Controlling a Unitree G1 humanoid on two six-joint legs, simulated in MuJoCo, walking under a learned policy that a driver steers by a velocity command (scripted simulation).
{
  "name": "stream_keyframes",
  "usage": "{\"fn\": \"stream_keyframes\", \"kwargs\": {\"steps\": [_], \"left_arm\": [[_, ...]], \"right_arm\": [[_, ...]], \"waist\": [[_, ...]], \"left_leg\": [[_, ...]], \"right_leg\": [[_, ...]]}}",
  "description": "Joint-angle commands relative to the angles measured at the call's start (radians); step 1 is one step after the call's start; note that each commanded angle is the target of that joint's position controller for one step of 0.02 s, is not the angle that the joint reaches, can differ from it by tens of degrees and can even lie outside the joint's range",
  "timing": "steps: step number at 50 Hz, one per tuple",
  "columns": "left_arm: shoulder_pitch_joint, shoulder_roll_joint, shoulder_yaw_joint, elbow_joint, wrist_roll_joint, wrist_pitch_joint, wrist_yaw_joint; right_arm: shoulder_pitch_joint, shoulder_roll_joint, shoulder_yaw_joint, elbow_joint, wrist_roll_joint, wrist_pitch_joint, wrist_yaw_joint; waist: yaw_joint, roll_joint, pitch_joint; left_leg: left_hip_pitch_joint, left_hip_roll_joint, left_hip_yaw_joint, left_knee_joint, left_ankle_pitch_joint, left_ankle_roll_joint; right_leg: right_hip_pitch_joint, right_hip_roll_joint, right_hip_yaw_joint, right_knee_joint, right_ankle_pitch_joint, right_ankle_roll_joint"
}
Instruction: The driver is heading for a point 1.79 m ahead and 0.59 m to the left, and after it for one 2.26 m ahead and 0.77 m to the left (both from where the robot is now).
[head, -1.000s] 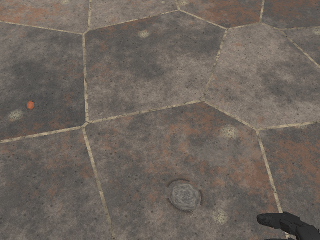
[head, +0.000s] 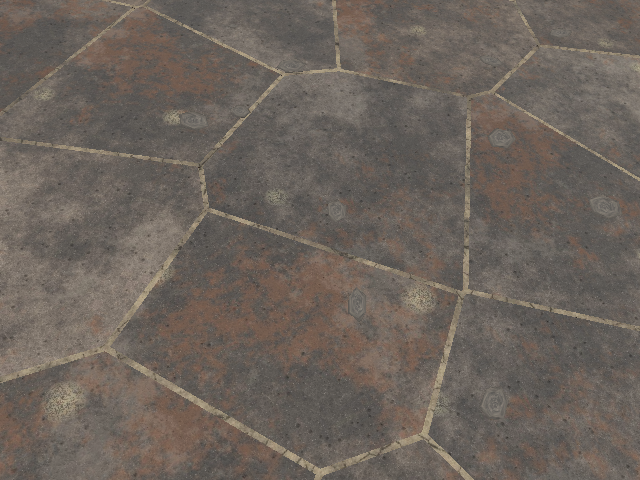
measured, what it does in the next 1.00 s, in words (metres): walks ahead, turning left: right foot, then left foot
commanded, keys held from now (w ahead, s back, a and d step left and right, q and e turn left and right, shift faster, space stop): e+shift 0.02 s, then shift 0.12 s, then q+shift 0.30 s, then w+q+shift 0.56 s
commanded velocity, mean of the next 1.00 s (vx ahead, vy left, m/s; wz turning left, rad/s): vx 0.35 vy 0.00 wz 0.38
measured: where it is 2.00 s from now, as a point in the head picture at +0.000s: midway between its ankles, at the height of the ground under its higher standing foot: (41, 307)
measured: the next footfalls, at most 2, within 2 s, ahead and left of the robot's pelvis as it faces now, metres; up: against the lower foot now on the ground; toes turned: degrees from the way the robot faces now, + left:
right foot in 0.28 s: +0.03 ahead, -0.13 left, +0.00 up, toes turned -5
left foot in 0.78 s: +0.07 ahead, +0.13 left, +0.00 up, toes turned +22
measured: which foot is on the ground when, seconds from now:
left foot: down 0.00-0.28, up 0.30-0.76, down 0.78-1.00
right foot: up 0.00-0.26, down 0.28-0.78, up 0.80-1.00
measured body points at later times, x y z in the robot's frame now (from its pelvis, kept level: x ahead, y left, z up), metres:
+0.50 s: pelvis +0.00 -0.02 +0.00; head +0.03 -0.03 +0.45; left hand +0.17 +0.22 -0.09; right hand +0.06 -0.30 -0.13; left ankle -0.04 +0.09 -0.68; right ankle -0.01 -0.12 -0.74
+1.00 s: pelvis +0.15 +0.12 +0.00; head +0.16 +0.15 +0.45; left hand +0.22 +0.43 -0.10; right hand +0.29 -0.13 -0.11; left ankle +0.03 +0.12 -0.74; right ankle +0.31 -0.01 -0.66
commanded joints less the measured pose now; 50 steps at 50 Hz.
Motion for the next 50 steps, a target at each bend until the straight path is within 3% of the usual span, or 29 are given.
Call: {"fn": "stream_keyframes", "kwargs": {"steps": [1,3,6,11,12,13,14,15,16,17,18,20,22,23,24,25,29,32,35,37,38,39,40,41,43,44,46,48,50], "left_arm": [[0.038,0.076,0.017,-0.044,-0.013,0.004,-0.018],[-0.016,0.053,0.005,-0.061,-0.011,0.007,-0.019],[-0.040,0.024,-0.011,-0.068,-0.011,0.010,-0.017],[-0.018,-0.033,-0.047,-0.038,-0.016,-0.001,0.012],[0.028,-0.058,-0.058,-0.008,-0.007,-0.008,0.022],[0.054,-0.050,-0.064,0.013,0.012,-0.020,0.034],[0.084,0.029,-0.056,0.009,0.035,-0.033,0.047],[-0.024,0.126,-0.033,-0.010,0.012,-0.035,0.058],[-0.056,0.087,-0.033,-0.018,0.010,-0.041,0.060],[-0.064,0.073,-0.038,-0.018,0.008,-0.044,0.064],[-0.073,0.056,-0.043,-0.018,0.007,-0.041,0.070],[-0.083,0.016,-0.053,-0.020,0.001,-0.042,0.083],[-0.081,-0.005,-0.056,-0.023,0.008,-0.041,0.087],[-0.037,0.005,-0.050,-0.018,0.015,-0.044,0.084],[-0.009,0.023,-0.041,-0.009,0.017,-0.049,0.079],[0.003,0.041,-0.034,-0.004,0.018,-0.057,0.075],[0.024,0.072,-0.013,0.013,0.026,-0.097,0.064],[-0.001,0.084,-0.002,0.012,0.027,-0.118,0.057],[-0.022,0.107,0.006,0.012,0.027,-0.118,0.048],[-0.055,0.116,0.009,0.011,0.016,-0.107,0.040],[-0.057,0.094,0.001,0.011,0.018,-0.105,0.038],[-0.116,0.029,-0.024,-0.019,0.028,-0.104,0.032],[-0.219,-0.057,-0.053,-0.127,0.027,-0.116,0.019],[-0.277,0.008,-0.049,-0.148,0.056,-0.132,0.014],[-0.164,0.058,-0.043,-0.094,0.051,-0.155,0.002],[-0.115,0.070,-0.041,-0.069,0.058,-0.151,-0.001],[-0.094,0.066,-0.045,-0.049,0.057,-0.125,-0.006],[-0.155,0.045,-0.053,-0.066,0.044,-0.106,-0.005],[-0.237,0.023,-0.064,-0.091,0.030,-0.106,-0.007]], "right_arm": [[-0.005,-0.131,-0.040,-0.065,-0.008,-0.013,-0.005],[0.062,-0.142,-0.049,-0.042,-0.008,-0.019,0.000],[0.088,-0.162,-0.061,-0.020,-0.006,-0.026,0.013],[0.076,-0.156,-0.054,0.019,0.000,-0.018,0.047],[0.059,-0.129,-0.042,0.029,0.012,-0.014,0.054],[0.083,-0.102,-0.032,0.045,0.023,-0.016,0.062],[0.137,-0.052,-0.020,0.031,0.020,-0.021,0.074],[0.147,-0.037,-0.017,0.017,0.026,-0.009,0.074],[0.114,-0.121,-0.042,0.035,0.026,0.007,0.071],[0.106,-0.147,-0.061,0.036,0.035,0.015,0.071],[0.129,-0.160,-0.074,0.052,0.033,0.021,0.069],[0.171,-0.138,-0.080,0.073,0.017,0.032,0.069],[0.157,-0.113,-0.078,0.068,0.018,0.040,0.072],[0.132,-0.111,-0.077,0.055,0.016,0.045,0.080],[0.083,-0.115,-0.077,0.031,0.010,0.049,0.094],[0.041,-0.123,-0.080,0.009,0.006,0.052,0.109],[-0.020,-0.107,-0.081,-0.026,0.009,0.047,0.147],[-0.031,-0.100,-0.078,-0.034,0.019,0.039,0.156],[-0.039,-0.105,-0.073,-0.041,0.020,0.033,0.160],[0.052,-0.103,-0.070,-0.007,0.013,0.024,0.149],[0.194,-0.134,-0.084,0.052,0.007,0.015,0.133],[0.442,-0.224,-0.114,0.131,0.005,0.005,0.105],[0.406,-0.329,-0.121,0.095,0.011,-0.002,0.090],[0.319,-0.303,-0.112,0.042,0.012,-0.007,0.079],[0.249,-0.260,-0.099,0.030,0.005,-0.020,0.061],[0.227,-0.248,-0.092,0.026,0.011,-0.031,0.057],[0.214,-0.224,-0.080,0.025,0.015,-0.058,0.057],[0.253,-0.218,-0.081,0.046,0.019,-0.077,0.062],[0.294,-0.217,-0.086,0.067,0.019,-0.086,0.061]], "waist": [[-0.008,0.213,-0.104],[-0.043,0.213,-0.112],[-0.050,0.227,-0.134],[-0.036,0.277,-0.142],[0.001,0.248,-0.135],[0.009,0.195,-0.141],[-0.014,0.018,-0.198],[-0.043,-0.181,-0.126],[-0.010,-0.132,-0.106],[-0.008,-0.136,-0.078],[-0.019,-0.112,-0.067],[-0.036,-0.102,-0.076],[-0.026,-0.083,-0.082],[0.003,-0.091,-0.106],[0.030,-0.116,-0.091],[0.042,-0.130,-0.069],[0.032,-0.056,-0.035],[0.005,-0.052,-0.025],[-0.014,-0.045,-0.016],[-0.075,0.012,-0.023],[-0.138,0.107,-0.065],[-0.260,0.346,-0.112],[-0.220,0.537,-0.060],[-0.219,0.312,-0.026],[-0.113,0.153,-0.024],[-0.075,0.122,-0.029],[-0.050,0.130,-0.015],[-0.055,0.099,0.026],[-0.076,0.084,0.042]], "left_leg": [[0.162,0.230,-0.112,-0.142,0.331,0.138],[0.207,0.256,-0.110,-0.133,0.381,0.158],[0.226,0.286,-0.089,-0.107,0.443,0.174],[0.125,0.238,-0.074,-0.047,0.481,0.158],[0.078,0.210,-0.068,-0.020,0.469,0.127],[-0.011,0.187,-0.074,-0.013,0.381,0.067],[-0.110,0.130,-0.049,0.080,0.085,0.002],[-0.096,0.027,0.011,0.108,-0.275,-0.028],[-0.083,0.025,-0.025,0.271,-0.331,-0.030],[-0.155,-0.005,-0.025,0.407,-0.343,-0.026],[-0.185,-0.004,-0.037,0.512,-0.332,-0.029],[-0.210,0.002,-0.028,0.603,-0.300,-0.045],[-0.234,0.011,-0.011,0.600,-0.273,-0.066],[-0.253,0.028,0.000,0.570,-0.245,-0.062],[-0.293,0.042,0.009,0.539,-0.225,-0.057],[-0.328,0.048,0.012,0.511,-0.212,-0.053],[-0.359,0.072,0.004,0.416,-0.191,-0.012],[-0.273,0.081,0.028,0.335,-0.199,0.023],[-0.153,0.065,0.095,0.253,-0.208,0.061],[0.022,0.020,0.160,0.155,-0.142,0.090],[0.199,-0.030,0.148,0.128,-0.188,0.112],[0.393,0.052,-0.080,0.018,-0.400,0.171],[0.469,0.240,-0.686,-0.230,-0.666,0.285],[0.451,0.319,-0.780,-0.322,-0.633,0.303],[0.349,0.268,-0.605,-0.258,-0.426,0.268],[0.291,0.216,-0.535,-0.267,-0.374,0.247],[0.205,0.151,-0.468,-0.315,-0.298,0.242],[0.174,0.121,-0.437,-0.340,-0.185,0.250],[0.180,0.098,-0.418,-0.331,-0.035,0.250]], "right_leg": [[-0.091,-0.064,-0.057,0.086,0.045,0.035],[-0.096,-0.072,-0.060,0.017,0.021,0.040],[-0.040,-0.077,-0.065,-0.119,-0.020,0.024],[0.219,-0.045,-0.110,-0.518,0.014,-0.024],[0.333,-0.053,-0.122,-0.723,0.163,-0.038],[0.484,-0.102,-0.076,-0.869,0.346,-0.048],[0.611,-0.340,0.149,-0.877,0.421,-0.077],[0.396,-0.457,0.184,-0.812,0.589,-0.189],[0.358,-0.430,0.133,-0.788,0.579,-0.226],[0.361,-0.425,0.100,-0.786,0.636,-0.242],[0.358,-0.403,0.045,-0.779,0.684,-0.236],[0.378,-0.380,-0.039,-0.760,0.755,-0.225],[0.402,-0.379,-0.075,-0.759,0.693,-0.222],[0.431,-0.393,-0.056,-0.818,0.379,-0.219],[0.448,-0.414,-0.009,-0.886,0.080,-0.216],[0.457,-0.433,0.031,-0.937,-0.100,-0.209],[0.477,-0.483,0.021,-0.999,-0.231,-0.180],[0.413,-0.477,-0.076,-1.002,-0.210,-0.150],[0.337,-0.470,-0.173,-0.972,-0.199,-0.127],[0.240,-0.432,-0.272,-0.842,-0.187,-0.104],[0.147,-0.368,-0.347,-0.612,-0.048,-0.086],[-0.054,-0.275,-0.416,-0.136,0.089,-0.051],[-0.493,-0.085,-0.244,0.127,-0.176,0.001],[-0.613,-0.136,-0.078,0.206,-0.092,0.009],[-0.501,-0.210,-0.050,0.114,0.099,0.006],[-0.419,-0.223,-0.052,0.055,0.141,0.014],[-0.334,-0.212,-0.074,0.005,0.209,0.031],[-0.346,-0.198,-0.092,-0.075,0.258,0.042],[-0.350,-0.171,-0.106,-0.190,0.307,0.048]]}}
